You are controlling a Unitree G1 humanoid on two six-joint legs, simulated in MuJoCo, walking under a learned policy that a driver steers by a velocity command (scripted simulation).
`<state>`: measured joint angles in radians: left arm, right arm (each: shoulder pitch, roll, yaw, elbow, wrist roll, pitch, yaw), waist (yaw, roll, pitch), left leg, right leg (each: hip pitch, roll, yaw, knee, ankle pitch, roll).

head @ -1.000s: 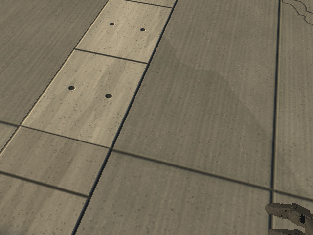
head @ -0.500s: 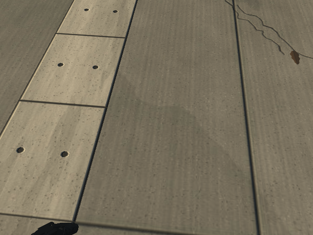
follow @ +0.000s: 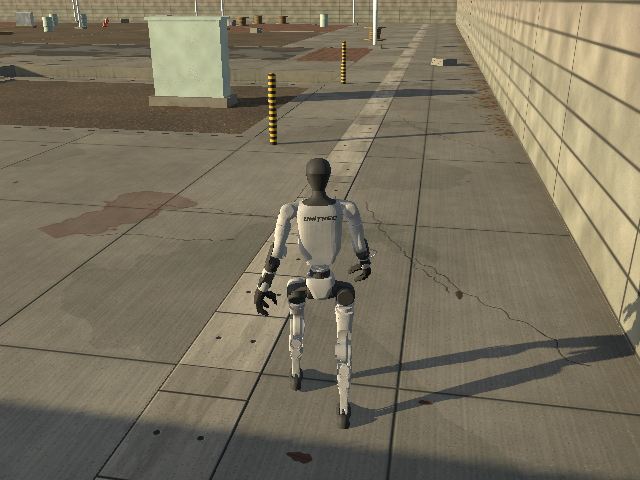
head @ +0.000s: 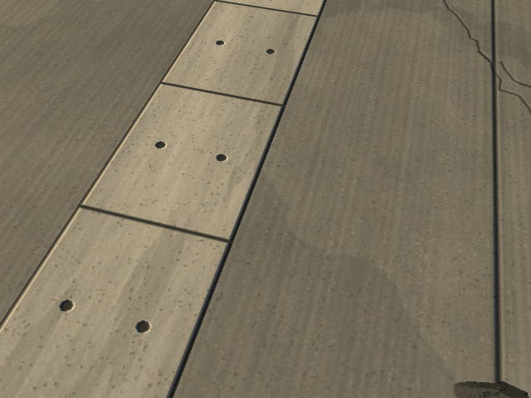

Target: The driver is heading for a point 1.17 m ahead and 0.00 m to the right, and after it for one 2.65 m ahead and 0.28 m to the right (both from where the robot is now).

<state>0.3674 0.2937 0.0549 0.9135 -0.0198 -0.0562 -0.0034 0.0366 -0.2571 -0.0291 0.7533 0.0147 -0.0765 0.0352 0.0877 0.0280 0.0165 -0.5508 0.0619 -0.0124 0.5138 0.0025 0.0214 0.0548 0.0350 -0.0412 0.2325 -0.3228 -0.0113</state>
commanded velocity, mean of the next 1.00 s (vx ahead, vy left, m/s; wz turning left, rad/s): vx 0.50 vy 0.00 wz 0.00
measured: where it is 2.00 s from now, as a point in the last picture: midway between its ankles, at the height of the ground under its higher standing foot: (301, 197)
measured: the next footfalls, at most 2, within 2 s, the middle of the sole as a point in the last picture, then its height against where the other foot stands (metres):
left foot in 0.04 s outside the picture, level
right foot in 0.58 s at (339, 388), level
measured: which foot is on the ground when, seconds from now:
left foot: up 0.00-0.02, down 0.04-0.58, up 0.60-1.00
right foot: down 0.00-0.04, up 0.06-0.56, down 0.58-1.00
